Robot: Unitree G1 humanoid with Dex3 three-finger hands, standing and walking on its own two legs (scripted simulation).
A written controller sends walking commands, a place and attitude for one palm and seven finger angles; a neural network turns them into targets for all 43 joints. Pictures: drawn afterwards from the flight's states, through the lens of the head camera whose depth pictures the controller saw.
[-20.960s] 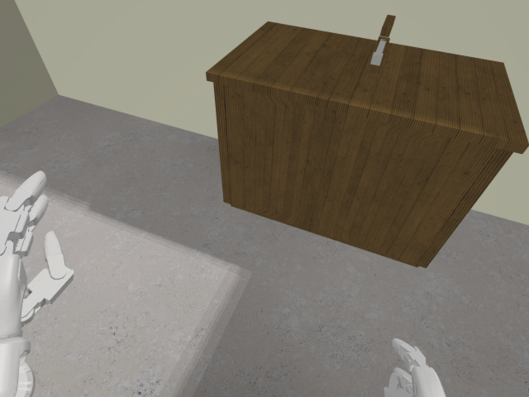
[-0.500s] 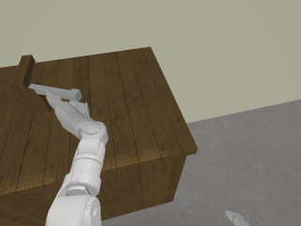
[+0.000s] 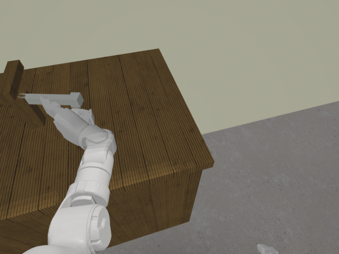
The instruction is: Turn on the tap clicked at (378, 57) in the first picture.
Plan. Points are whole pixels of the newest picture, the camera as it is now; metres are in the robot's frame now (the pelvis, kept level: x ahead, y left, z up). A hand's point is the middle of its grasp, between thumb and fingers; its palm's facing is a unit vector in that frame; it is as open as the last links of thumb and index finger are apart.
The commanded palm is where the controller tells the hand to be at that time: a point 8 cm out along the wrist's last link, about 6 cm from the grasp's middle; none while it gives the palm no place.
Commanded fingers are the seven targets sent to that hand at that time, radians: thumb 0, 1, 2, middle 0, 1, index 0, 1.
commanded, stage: push the lever round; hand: left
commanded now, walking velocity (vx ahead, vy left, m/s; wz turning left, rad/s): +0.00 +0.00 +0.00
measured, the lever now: (75, 100) +0.47 +0.25 +0.11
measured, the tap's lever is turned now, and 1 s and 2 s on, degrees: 71 86 86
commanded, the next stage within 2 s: lift the hand up off the lever in 0.06 s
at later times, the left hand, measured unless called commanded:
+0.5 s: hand (90, 105) +0.45 +0.21 +0.10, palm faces +0.82 -0.56 -0.08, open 8.0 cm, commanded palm +0.39 +0.23 +0.11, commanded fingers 0.00 0.90 0.90 -0.15 -0.15 -0.15 -0.15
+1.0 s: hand (86, 101) +0.45 +0.21 +0.12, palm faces +0.80 -0.60 -0.07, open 7.8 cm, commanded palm +0.39 +0.23 +0.13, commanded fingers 0.00 0.90 0.90 -0.15 -0.15 -0.15 -0.15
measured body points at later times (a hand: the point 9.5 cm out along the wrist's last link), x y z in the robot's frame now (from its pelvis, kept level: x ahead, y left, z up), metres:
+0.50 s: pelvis +0.00 +0.00 +0.00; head +0.04 -0.01 +0.45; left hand +0.40 +0.24 +0.11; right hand +0.08 -0.25 -0.14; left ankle +0.00 +0.13 -0.72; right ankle +0.02 -0.07 -0.72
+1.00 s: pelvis +0.01 +0.02 +0.01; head +0.04 +0.01 +0.46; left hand +0.40 +0.24 +0.13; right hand +0.13 -0.23 -0.12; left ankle +0.00 +0.13 -0.72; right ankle +0.02 -0.07 -0.72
